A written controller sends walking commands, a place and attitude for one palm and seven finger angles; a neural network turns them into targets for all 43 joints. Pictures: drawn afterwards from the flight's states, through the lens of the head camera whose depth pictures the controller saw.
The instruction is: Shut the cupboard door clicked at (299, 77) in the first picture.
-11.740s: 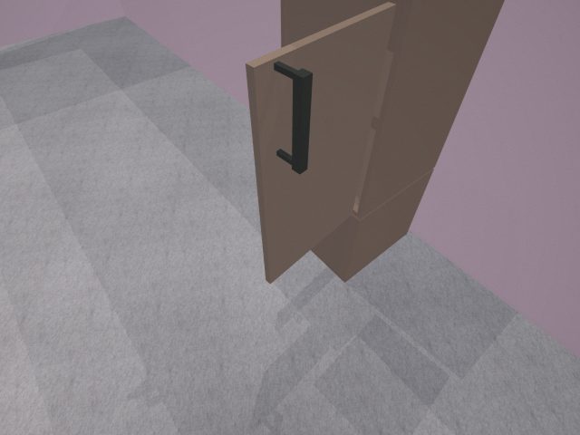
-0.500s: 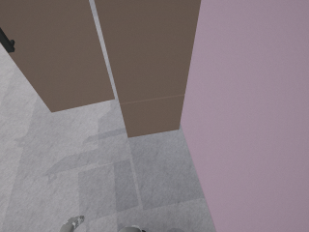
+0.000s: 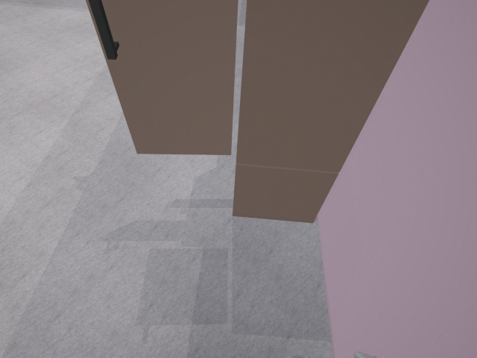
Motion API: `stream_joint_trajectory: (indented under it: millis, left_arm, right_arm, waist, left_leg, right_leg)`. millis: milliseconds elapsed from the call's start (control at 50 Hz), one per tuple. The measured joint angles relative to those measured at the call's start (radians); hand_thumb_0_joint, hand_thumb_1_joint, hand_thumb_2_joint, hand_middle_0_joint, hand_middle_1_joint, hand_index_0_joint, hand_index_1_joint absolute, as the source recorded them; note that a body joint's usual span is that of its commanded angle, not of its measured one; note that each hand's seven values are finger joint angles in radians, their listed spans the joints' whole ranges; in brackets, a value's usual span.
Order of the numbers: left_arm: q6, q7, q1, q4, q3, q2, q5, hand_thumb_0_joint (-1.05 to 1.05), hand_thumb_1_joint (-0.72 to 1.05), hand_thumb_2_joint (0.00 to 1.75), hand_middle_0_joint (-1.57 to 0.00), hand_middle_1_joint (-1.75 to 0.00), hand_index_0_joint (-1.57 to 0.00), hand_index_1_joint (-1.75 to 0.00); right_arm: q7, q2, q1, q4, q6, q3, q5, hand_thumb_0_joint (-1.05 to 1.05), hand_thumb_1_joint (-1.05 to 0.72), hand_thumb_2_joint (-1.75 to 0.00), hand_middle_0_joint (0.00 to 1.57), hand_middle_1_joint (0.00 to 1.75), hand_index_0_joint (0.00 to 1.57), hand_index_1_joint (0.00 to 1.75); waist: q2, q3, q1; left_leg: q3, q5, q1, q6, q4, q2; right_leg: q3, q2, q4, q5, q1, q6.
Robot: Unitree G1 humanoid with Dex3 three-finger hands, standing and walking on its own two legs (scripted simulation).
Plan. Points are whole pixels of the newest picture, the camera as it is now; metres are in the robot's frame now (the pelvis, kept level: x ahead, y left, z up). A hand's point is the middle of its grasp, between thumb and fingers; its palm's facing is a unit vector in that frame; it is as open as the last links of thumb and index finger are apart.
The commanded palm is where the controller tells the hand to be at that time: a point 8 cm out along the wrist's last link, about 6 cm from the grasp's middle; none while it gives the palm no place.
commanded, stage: take the last steps up to it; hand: left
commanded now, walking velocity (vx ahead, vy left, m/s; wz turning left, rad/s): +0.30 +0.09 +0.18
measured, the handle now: (103, 16) +0.75 +0.40 +0.16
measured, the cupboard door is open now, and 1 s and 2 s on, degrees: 96 96 96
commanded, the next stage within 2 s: come to a stop and stand still in 0.72 s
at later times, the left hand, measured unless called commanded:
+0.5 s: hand out of the picture +0.04 +0.16 -0.16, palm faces +0.19 -0.97 -0.15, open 7.3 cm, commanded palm none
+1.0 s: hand (128, 262) +0.30 +0.27 -0.16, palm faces +0.09 -0.97 -0.24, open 7.3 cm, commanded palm none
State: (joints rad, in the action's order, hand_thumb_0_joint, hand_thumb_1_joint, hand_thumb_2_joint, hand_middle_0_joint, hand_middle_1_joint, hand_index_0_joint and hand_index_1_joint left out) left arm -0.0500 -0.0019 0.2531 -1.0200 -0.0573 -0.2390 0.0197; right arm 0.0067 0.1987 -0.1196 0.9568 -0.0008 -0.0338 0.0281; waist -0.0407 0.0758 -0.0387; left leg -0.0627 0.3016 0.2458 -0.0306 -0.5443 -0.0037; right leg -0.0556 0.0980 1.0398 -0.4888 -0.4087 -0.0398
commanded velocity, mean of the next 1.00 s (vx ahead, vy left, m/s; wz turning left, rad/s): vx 0.14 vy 0.04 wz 0.03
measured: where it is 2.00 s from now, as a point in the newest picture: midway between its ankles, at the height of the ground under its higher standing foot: (218, 345)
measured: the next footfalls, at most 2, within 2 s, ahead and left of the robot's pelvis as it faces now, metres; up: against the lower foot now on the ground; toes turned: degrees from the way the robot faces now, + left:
right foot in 0.20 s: +0.08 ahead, -0.12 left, +0.00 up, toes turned -4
left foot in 0.58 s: +0.25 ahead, +0.17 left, +0.00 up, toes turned +14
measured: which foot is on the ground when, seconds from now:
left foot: down 0.00-0.20, up 0.22-0.56, down 0.58-1.00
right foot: up 0.00-0.18, down 0.20-0.60, up 0.62-0.94, down 0.96-1.00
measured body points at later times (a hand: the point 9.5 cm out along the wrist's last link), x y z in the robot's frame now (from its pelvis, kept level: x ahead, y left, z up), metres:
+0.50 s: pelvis +0.11 +0.02 +0.01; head +0.14 +0.01 +0.46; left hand +0.03 +0.21 -0.14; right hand +0.18 -0.22 -0.15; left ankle +0.18 +0.17 -0.70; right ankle +0.04 -0.12 -0.73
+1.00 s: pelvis +0.24 +0.08 +0.00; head +0.25 +0.07 +0.45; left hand +0.30 +0.32 -0.14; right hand +0.25 -0.14 -0.17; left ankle +0.21 +0.16 -0.73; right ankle +0.28 -0.03 -0.73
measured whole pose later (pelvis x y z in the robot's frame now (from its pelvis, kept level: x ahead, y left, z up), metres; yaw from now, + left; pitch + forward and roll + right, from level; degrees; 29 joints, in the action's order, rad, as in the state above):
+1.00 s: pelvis +0.24 +0.08 +0.00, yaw +3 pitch +0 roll +2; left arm 0.02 -0.02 0.17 -1.03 -0.03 -0.18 0.02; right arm 0.02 0.13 -0.29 1.11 0.01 -0.02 0.02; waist -0.01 0.03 0.00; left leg -0.21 0.31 0.18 -0.04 -0.49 -0.01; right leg -0.06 0.07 0.57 -0.23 -0.32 0.00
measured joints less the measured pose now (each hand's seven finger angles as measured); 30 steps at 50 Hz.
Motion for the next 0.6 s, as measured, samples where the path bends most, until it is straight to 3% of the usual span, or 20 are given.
stream_joint_trajectory:
  millis: [60, 160, 200, 240, 280, 340, 420, 500, 560, 600]
  left_arm:
    - [0.013, 0.013, -0.009, 0.008, 0.003, 0.014, 0.003, 0.01, 0.91, 0.90, -0.20, -0.30, -0.19, -0.30]
    - [0.041, 0.023, -0.017, 0.032, 0.012, 0.048, 0.007, 0.01, 0.91, 0.90, -0.20, -0.30, -0.19, -0.30]
    - [0.067, 0.022, -0.009, 0.044, 0.014, 0.055, 0.012, 0.01, 0.91, 0.90, -0.20, -0.30, -0.19, -0.30]
    - [0.086, 0.014, -0.007, 0.041, 0.018, 0.080, 0.011, 0.01, 0.91, 0.90, -0.20, -0.30, -0.19, -0.30]
    - [0.099, 0.004, 0.018, 0.032, 0.021, 0.100, 0.008, 0.00, 0.91, 0.90, -0.20, -0.30, -0.20, -0.30]
    - [0.108, -0.005, 0.065, -0.002, 0.022, 0.112, 0.005, 0.01, 0.92, 0.90, -0.20, -0.30, -0.20, -0.30]
    - [0.119, -0.002, 0.108, -0.054, 0.031, 0.121, 0.005, 0.01, 0.92, 0.90, -0.20, -0.30, -0.20, -0.30]
    - [0.117, 0.001, 0.136, -0.095, 0.035, 0.127, 0.009, 0.01, 0.91, 0.90, -0.20, -0.30, -0.20, -0.30]
    - [0.105, -0.001, 0.158, -0.119, 0.030, 0.123, 0.007, 0.01, 0.91, 0.90, -0.20, -0.30, -0.20, -0.30]
    - [0.091, 0.000, 0.177, -0.128, 0.027, 0.122, 0.002, 0.01, 0.91, 0.90, -0.21, -0.30, -0.20, -0.30]
  right_arm:
    - [-0.002, -0.012, -0.035, 0.012, 0.009, 0.006, 0.000, 0.00, -0.91, -0.89, 0.20, 0.30, 0.20, 0.30]
    - [-0.004, -0.013, -0.100, 0.045, 0.006, -0.004, -0.001, 0.00, -0.92, -0.89, 0.21, 0.30, 0.21, 0.30]
    - [-0.008, -0.010, -0.131, 0.058, 0.000, -0.008, -0.007, 0.00, -0.92, -0.89, 0.21, 0.30, 0.21, 0.30]
    - [-0.015, 0.005, -0.144, 0.083, -0.018, -0.015, -0.004, 0.00, -0.92, -0.89, 0.20, 0.30, 0.21, 0.30]
    - [-0.023, 0.013, -0.143, 0.105, -0.030, -0.022, 0.001, 0.00, -0.92, -0.89, 0.20, 0.30, 0.21, 0.30]
    - [-0.032, 0.015, -0.138, 0.110, -0.028, -0.029, 0.004, 0.00, -0.92, -0.89, 0.20, 0.30, 0.20, 0.30]
    - [-0.039, 0.005, -0.125, 0.102, -0.017, -0.030, -0.002, 0.00, -0.91, -0.89, 0.20, 0.30, 0.20, 0.30]
    - [-0.044, -0.005, -0.096, 0.103, -0.009, -0.023, -0.006, 0.00, -0.91, -0.89, 0.20, 0.30, 0.20, 0.30]
    - [-0.044, -0.016, -0.069, 0.097, 0.007, -0.013, -0.005, 0.00, -0.91, -0.89, 0.20, 0.30, 0.20, 0.30]
    - [-0.037, -0.018, -0.055, 0.081, 0.032, -0.011, 0.001, 0.00, -0.91, -0.89, 0.20, 0.30, 0.20, 0.30]
  waist:
    - [0.022, -0.018, 0.002]
    - [0.053, -0.036, 0.017]
    - [0.051, -0.044, 0.018]
    - [0.078, -0.037, 0.016]
    - [0.083, -0.034, 0.013]
    - [0.076, -0.038, 0.025]
    - [0.050, -0.032, 0.031]
    - [0.032, -0.015, 0.008]
    - [0.016, -0.004, -0.006]
    - [0.019, -0.005, -0.003]
  left_leg:
    - [0.010, -0.025, -0.033, -0.005, 0.060, -0.006]
    - [0.024, -0.008, -0.062, 0.003, 0.068, -0.017]
    - [0.028, 0.065, -0.033, 0.005, -0.022, -0.026]
    - [0.050, 0.163, 0.040, 0.010, -0.222, -0.019]
    - [0.053, 0.123, 0.123, 0.019, -0.407, -0.012]
    - [0.043, 0.000, 0.219, 0.042, -0.493, 0.026]
    - [0.017, -0.065, 0.267, 0.063, -0.367, 0.065]
    - [-0.018, -0.071, 0.243, 0.059, -0.176, 0.067]
    - [-0.052, -0.082, 0.176, 0.043, -0.037, 0.046]
    - [-0.065, -0.141, 0.142, 0.009, 0.004, 0.041]
  right_leg:
    - [-0.007, -0.006, -0.061, 0.043, -0.009, 0.006]
    - [-0.029, -0.026, -0.327, 0.099, 0.075, 0.011]
    - [-0.031, -0.029, -0.451, 0.144, 0.131, 0.030]
    - [-0.055, -0.034, -0.427, 0.149, 0.142, 0.053]
    - [-0.064, -0.035, -0.463, 0.151, 0.179, 0.056]
    - [-0.078, -0.033, -0.576, 0.187, 0.251, 0.044]
    - [-0.097, -0.014, -0.686, 0.211, 0.330, 0.029]
    - [-0.112, 0.012, -0.699, 0.180, 0.380, -0.004]
    - [-0.115, 0.037, -0.641, 0.117, 0.398, -0.035]
    - [-0.103, 0.052, -0.481, 0.043, 0.345, -0.021]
